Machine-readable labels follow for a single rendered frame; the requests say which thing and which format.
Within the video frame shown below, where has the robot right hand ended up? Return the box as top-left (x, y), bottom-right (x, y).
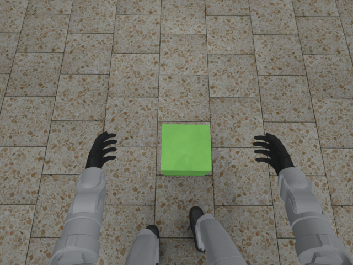
top-left (253, 133), bottom-right (294, 176)

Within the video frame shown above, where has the robot left foot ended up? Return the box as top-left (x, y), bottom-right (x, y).
top-left (146, 225), bottom-right (159, 265)

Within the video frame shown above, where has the robot right forearm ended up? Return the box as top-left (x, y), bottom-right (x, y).
top-left (278, 167), bottom-right (353, 265)

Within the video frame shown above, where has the carton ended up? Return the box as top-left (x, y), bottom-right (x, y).
top-left (161, 124), bottom-right (212, 176)

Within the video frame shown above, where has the robot left hand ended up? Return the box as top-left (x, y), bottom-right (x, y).
top-left (85, 131), bottom-right (117, 169)

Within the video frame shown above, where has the right robot thigh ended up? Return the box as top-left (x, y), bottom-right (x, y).
top-left (195, 219), bottom-right (247, 265)

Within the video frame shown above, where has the robot left forearm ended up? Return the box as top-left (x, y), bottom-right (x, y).
top-left (48, 167), bottom-right (106, 265)

